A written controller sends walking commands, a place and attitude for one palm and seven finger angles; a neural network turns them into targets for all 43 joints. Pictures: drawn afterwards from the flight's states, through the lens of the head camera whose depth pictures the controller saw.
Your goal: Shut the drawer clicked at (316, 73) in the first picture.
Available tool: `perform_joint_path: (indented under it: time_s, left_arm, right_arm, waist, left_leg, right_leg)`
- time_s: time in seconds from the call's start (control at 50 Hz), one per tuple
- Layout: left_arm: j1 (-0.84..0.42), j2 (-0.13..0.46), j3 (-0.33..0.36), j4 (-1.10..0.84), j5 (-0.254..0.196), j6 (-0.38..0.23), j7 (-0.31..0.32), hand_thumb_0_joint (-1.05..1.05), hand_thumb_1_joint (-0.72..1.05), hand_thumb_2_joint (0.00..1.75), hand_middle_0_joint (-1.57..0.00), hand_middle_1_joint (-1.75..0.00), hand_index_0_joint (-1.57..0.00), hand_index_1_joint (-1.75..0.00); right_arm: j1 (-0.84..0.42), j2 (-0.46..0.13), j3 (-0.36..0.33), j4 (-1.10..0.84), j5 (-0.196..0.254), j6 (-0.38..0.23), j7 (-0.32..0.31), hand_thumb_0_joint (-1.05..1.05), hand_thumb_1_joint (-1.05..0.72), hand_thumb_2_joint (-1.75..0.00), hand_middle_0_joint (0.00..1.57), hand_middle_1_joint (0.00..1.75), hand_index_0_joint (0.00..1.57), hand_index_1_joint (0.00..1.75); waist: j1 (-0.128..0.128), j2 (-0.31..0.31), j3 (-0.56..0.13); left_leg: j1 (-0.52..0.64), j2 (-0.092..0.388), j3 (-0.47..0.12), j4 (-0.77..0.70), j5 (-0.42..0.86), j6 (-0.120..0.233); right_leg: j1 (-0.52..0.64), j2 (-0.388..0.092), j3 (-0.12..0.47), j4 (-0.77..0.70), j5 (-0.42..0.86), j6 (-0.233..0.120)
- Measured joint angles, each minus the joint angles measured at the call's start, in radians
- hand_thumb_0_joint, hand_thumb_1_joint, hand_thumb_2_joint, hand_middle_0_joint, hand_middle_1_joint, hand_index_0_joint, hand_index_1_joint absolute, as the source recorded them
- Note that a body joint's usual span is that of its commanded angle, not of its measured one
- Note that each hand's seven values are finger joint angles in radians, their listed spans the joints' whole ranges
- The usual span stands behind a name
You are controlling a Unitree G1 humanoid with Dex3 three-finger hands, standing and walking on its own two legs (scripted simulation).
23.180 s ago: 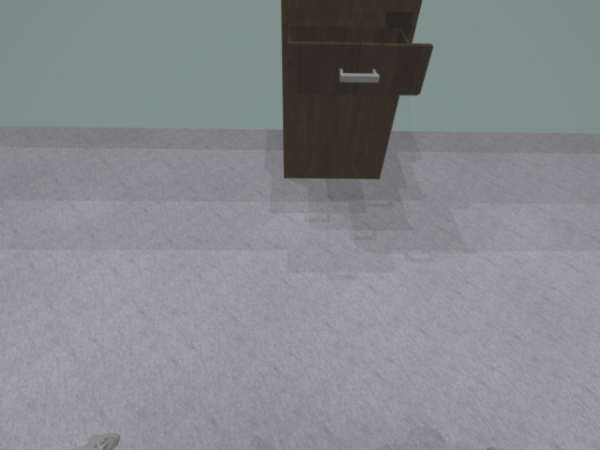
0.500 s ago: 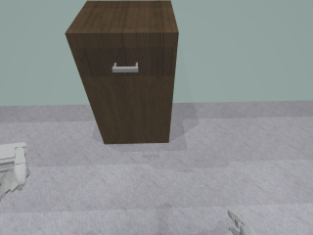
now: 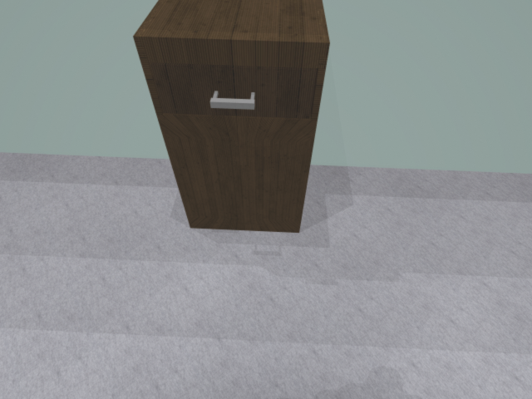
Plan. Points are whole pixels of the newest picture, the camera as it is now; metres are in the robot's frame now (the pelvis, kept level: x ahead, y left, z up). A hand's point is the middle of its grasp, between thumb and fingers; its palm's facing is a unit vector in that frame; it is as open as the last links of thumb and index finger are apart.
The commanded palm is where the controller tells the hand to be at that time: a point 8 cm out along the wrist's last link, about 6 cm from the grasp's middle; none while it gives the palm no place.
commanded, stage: let the arm hang, fingers relaxed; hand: left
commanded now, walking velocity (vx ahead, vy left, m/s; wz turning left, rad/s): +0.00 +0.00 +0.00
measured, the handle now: (233, 99) +0.87 +0.14 -0.05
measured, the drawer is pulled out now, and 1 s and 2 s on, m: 0.00 0.00 0.00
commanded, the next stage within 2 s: look to check the result in 0.64 s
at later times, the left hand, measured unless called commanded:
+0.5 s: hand out of the picture -0.02 +0.18 -0.16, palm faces +0.01 -0.98 -0.18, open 7.3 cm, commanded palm none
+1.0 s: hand out of the picture +0.00 +0.17 -0.16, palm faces +0.00 -0.98 -0.19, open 7.4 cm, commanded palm none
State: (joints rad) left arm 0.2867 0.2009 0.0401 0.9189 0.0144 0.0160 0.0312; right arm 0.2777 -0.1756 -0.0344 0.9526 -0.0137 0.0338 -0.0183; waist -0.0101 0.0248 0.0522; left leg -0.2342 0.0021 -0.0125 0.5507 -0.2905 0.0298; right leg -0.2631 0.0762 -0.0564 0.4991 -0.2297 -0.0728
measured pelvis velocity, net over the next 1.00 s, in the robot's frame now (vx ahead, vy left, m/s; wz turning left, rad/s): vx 0.00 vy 0.01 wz -0.05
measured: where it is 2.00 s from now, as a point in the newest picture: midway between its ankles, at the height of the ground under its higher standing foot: outside the picture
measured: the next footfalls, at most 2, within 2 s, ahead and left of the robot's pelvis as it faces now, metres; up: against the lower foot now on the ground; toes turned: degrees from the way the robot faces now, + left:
none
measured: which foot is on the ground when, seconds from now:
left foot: down 0.00-1.00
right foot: down 0.00-1.00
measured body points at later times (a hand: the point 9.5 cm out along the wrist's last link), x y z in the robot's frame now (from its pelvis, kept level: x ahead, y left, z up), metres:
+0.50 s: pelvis -0.01 +0.02 +0.01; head -0.01 +0.01 +0.46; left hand -0.02 +0.23 -0.15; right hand -0.06 -0.18 -0.16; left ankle -0.01 +0.11 -0.73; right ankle +0.02 -0.08 -0.73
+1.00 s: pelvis +0.00 +0.01 +0.01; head +0.01 +0.00 +0.46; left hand +0.00 +0.23 -0.15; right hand -0.04 -0.18 -0.16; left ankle -0.01 +0.11 -0.73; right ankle +0.02 -0.08 -0.73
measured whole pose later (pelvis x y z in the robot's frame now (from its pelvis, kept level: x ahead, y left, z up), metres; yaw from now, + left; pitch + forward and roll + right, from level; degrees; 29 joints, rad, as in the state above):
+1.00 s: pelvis +0.00 +0.01 +0.01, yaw -3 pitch -1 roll +0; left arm 0.28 0.11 0.01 1.16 0.00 -0.01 0.04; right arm 0.33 -0.11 -0.01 1.13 -0.01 -0.01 -0.05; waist -0.01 0.03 0.04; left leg -0.14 -0.02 0.04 0.41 -0.25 0.04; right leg -0.20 0.05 0.01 0.41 -0.18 -0.05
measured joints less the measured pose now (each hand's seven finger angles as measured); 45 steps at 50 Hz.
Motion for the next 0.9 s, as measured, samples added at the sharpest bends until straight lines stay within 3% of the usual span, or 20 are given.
perform_joint_path:
  time_s: [0.12,0.32,0.9]
  left_arm:
    - [-0.005,-0.022,-0.015,0.101,-0.008,0.005,-0.003,0.01,0.90,0.90,-0.57,-0.73,-0.57,-0.71]
    - [-0.007,-0.072,-0.030,0.188,-0.007,-0.002,-0.003,0.01,0.91,0.90,-0.27,-0.38,-0.27,-0.38]
    - [-0.001,-0.096,-0.030,0.240,-0.009,-0.022,0.009,0.01,0.91,0.90,-0.20,-0.30,-0.20,-0.30]
  right_arm:
    - [0.026,0.022,0.020,0.074,-0.003,-0.011,-0.013,0.01,-0.91,-0.90,0.20,0.30,0.20,0.30]
    - [0.051,0.059,0.029,0.137,-0.003,-0.022,-0.016,0.01,-0.91,-0.90,0.20,0.30,0.20,0.30]
    - [0.068,0.070,0.025,0.180,0.003,-0.041,-0.030,0.01,-0.91,-0.90,0.20,0.30,0.20,0.30]
  waist:
    - [0.016,-0.008,-0.005]
    - [0.009,0.001,-0.019]
    - [0.001,-0.002,-0.013]
  left_leg:
    - [0.046,-0.012,0.024,-0.081,0.028,-0.004]
    - [0.073,-0.029,0.045,-0.136,0.065,0.011]
    - [0.087,-0.029,0.055,-0.140,0.046,0.010]
  right_leg:
    - [0.045,-0.011,0.027,-0.090,0.058,0.016]
    - [0.055,-0.027,0.049,-0.115,0.083,0.028]
    - [0.053,-0.026,0.061,-0.093,0.054,0.027]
